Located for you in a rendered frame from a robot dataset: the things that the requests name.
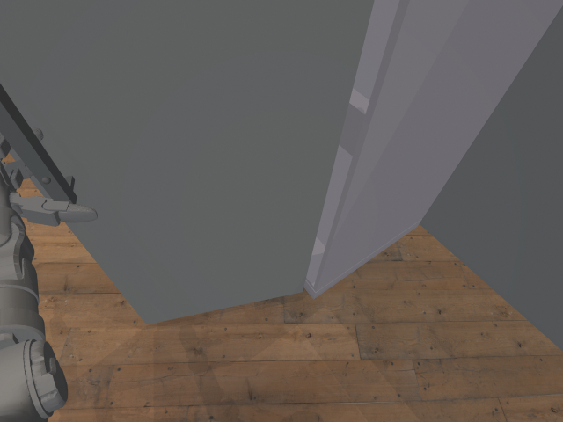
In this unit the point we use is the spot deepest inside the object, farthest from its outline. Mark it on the handle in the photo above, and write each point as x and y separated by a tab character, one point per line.
20	136

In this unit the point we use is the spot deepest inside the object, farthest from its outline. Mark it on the fridge door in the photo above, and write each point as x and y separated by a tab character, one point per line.
203	132

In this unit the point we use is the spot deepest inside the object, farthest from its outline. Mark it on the left robot hand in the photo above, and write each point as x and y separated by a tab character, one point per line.
35	209

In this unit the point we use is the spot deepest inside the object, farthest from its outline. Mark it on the left robot forearm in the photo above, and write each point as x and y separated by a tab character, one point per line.
19	294

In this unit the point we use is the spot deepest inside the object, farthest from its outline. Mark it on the left robot upper arm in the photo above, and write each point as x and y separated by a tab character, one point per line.
32	383

